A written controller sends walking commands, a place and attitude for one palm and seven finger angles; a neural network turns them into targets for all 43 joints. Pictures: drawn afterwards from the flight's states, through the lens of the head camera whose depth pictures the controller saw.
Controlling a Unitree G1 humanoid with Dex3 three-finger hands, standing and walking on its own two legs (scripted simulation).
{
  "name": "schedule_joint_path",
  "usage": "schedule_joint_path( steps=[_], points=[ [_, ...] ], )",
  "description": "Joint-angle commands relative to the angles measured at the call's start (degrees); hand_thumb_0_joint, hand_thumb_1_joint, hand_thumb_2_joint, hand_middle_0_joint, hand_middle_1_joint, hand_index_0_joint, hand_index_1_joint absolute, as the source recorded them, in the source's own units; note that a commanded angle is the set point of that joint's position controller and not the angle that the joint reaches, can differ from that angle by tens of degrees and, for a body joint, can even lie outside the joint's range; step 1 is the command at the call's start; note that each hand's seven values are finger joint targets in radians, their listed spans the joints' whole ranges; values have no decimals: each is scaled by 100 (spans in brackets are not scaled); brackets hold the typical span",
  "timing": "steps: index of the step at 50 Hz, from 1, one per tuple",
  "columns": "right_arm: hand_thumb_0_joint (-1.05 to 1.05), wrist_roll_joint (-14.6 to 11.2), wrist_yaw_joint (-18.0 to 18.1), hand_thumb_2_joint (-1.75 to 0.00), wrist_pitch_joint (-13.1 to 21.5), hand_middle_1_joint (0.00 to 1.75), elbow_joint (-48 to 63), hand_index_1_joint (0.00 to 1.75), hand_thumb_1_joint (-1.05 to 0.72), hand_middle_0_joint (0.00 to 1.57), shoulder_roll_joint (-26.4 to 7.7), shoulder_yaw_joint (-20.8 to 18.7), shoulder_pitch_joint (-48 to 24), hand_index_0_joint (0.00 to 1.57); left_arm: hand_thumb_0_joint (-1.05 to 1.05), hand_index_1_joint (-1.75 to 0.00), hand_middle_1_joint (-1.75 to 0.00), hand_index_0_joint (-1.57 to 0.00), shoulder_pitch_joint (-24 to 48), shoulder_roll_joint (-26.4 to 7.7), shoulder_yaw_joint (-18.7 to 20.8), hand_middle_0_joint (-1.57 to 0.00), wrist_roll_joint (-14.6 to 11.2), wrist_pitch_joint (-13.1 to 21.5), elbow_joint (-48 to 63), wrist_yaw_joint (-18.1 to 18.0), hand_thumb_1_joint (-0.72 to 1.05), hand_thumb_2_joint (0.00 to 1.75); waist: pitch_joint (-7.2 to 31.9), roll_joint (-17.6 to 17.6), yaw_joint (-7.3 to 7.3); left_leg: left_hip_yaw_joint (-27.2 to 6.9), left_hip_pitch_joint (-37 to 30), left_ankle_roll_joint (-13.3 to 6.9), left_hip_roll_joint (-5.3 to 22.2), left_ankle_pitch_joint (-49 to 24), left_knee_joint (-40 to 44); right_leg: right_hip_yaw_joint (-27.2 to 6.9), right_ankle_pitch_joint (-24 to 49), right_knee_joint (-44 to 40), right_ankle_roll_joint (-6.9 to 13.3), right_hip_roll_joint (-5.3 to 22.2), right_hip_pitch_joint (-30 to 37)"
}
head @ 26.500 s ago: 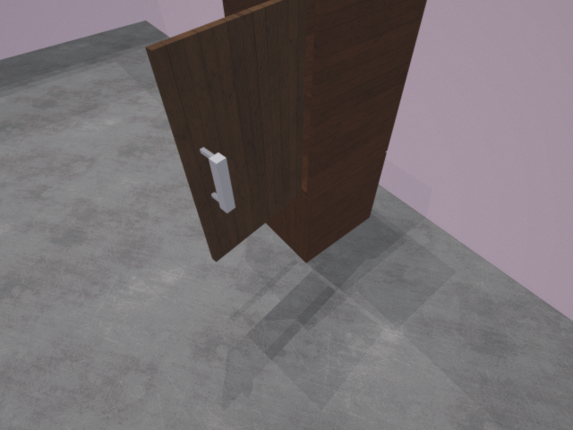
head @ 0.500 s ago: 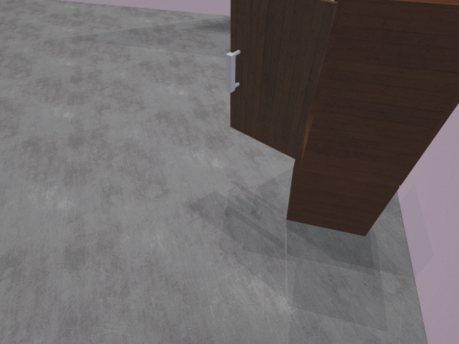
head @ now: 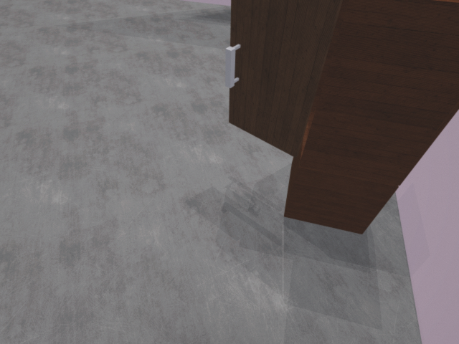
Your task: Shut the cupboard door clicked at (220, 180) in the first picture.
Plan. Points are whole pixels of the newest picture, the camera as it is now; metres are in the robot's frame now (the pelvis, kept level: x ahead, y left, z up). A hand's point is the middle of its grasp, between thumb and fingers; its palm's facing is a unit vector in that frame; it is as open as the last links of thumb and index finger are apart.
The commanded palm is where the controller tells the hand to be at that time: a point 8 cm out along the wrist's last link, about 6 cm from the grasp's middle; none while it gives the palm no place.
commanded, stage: look to check the result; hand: left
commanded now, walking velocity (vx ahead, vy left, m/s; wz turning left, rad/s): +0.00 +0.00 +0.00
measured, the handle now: (233, 66) +1.05 +0.03 -0.05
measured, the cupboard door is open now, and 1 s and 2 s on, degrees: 66 66 66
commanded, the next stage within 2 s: walk to a spot facing it in 0.42 s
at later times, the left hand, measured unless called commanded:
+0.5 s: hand out of the picture +0.08 +0.22 -0.16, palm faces -0.01 -0.95 -0.31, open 7.4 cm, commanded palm none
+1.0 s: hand out of the picture +0.03 +0.22 -0.21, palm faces +0.21 -0.95 -0.22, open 7.4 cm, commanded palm none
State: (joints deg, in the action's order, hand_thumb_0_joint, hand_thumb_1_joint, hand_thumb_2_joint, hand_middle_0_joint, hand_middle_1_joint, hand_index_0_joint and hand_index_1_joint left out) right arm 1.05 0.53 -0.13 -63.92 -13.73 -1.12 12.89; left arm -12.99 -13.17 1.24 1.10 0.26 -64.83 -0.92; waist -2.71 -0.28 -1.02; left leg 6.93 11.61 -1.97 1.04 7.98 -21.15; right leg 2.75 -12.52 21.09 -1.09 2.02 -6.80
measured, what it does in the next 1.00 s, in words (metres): stands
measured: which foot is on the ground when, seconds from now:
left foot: down 0.00-1.00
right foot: down 0.00-0.94, up 0.96-1.00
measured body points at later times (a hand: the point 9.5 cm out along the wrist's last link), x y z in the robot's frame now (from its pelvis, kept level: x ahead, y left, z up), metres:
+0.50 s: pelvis +0.02 -0.01 +0.00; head +0.03 -0.01 +0.45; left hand +0.08 +0.27 -0.14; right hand +0.10 -0.29 -0.14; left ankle +0.04 +0.10 -0.75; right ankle -0.01 -0.13 -0.75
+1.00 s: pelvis +0.03 +0.02 -0.03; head +0.08 +0.05 +0.42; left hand +0.02 +0.27 -0.19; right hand +0.11 -0.22 -0.17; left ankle +0.04 +0.11 -0.75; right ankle -0.01 -0.13 -0.71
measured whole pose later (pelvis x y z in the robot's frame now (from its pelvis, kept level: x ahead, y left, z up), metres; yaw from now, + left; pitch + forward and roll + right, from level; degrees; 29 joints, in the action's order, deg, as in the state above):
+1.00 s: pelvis +0.03 +0.02 -0.03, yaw +13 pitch +0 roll -1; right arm 1.8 -1.1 -2.1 -55.3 -10.9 -2.4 12.7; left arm -11.6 -12.6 3.7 1.2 -3.6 -56.2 -1.5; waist -7.7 1.8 -1.9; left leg 4.4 21.7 -3.5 0.4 18.5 -40.6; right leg 5.7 -32.5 54.8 -2.6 6.1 -18.2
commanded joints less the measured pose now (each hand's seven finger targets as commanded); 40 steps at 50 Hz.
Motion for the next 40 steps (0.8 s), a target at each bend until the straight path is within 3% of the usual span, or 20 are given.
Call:
schedule_joint_path(
  steps=[1, 15, 28, 32, 34, 36, 38, 39, 40],
  points=[
    [0, -32, 70, -90, 102, 30, 271, 30, -90, 20, -1000, -164, -120, 20, 0, -30, -30, -20, -54, -969, 136, -20, 0, 95, 240, -29, 90, 90, 82, 20, 36, -869, -393, 17, 679, 120, 529, -484, 136, -553, 297, 460, -438],
    [0, -45, 37, -90, 112, 30, 287, 30, -90, 20, -1338, -146, -540, 20, 0, -30, -30, -20, 251, -1339, 131, -20, -12, 144, 248, -9, 90, 90, 291, 80, 49, -887, -638, 35, 715, -503, 481, -496, 615, -709, 283, 561, -154],
    [0, -28, 29, -90, 114, 30, 332, 30, -90, 20, -1417, -122, -713, 20, 0, -30, -30, -20, 437, -1444, 138, -20, -20, 159, 296, -8, 90, 90, 385, 19, 40, -894, -719, 81, 713, -949, 415, -384, 1151, -676, 264, 626, 99],
    [0, -16, 1, -90, -32, 30, 354, 30, -90, 20, -808, -22, -406, 20, 0, -30, -30, -20, 77, -945, 109, -20, -38, -7, 333, -84, 90, 90, 324, 91, 79, -836, -289, 187, 602, -1277, -40, -114, 1347, -164, 166, 754, 148],
    [0, -14, -14, -90, -89, 30, 468, 30, -90, 20, -788, -70, -407, 20, 0, -30, -30, -20, -49, -1046, 191, -20, -24, -54, 430, -100, 90, 90, 287, 202, 132, -784, 68, 214, 478, -1207, -438, -150, 1524, -12, 282, 931, 216],
    [0, -11, -36, -90, -134, 30, 614, 30, -90, 20, -701, -118, -384, 20, 0, -30, -30, -20, -144, -1163, 294, -20, -7, -81, 581, -120, 90, 90, 284, 575, 188, -590, 611, 282, 247, -700, -1180, -292, 1912, 37, 600, 1335, 433],
    [0, 9, -31, -90, -210, 30, 844, 30, -90, 20, -611, -197, -501, 20, 0, -30, -30, -20, -262, -1192, 364, -20, 29, -86, 742, -132, 90, 90, 54, 1065, 282, -460, 1278, 323, 88, 1592, -2569, -500, 2750, -40, 1108, 1936, 427],
    [0, -6, -33, -90, -235, 30, 928, 30, -90, 20, -591, -239, -479, 20, 0, -30, -30, -20, -195, -1181, 394, -20, 75, -76, 831, -151, 90, 90, 8, 1088, 261, -531, 1492, 312, 162, 2093, -3147, -502, 2870, -31, 1281, 2169, 374],
    [0, -28, -48, -90, -239, 30, 1035, 30, -90, 20, -565, -260, -472, 20, 0, -30, -30, -20, -66, -1170, 423, -20, 97, -81, 951, -162, 90, 90, -84, 1014, 199, -582, 1533, 318, 236, 2248, -3237, -372, 3034, 85, 1276, 2206, 262]
  ],
)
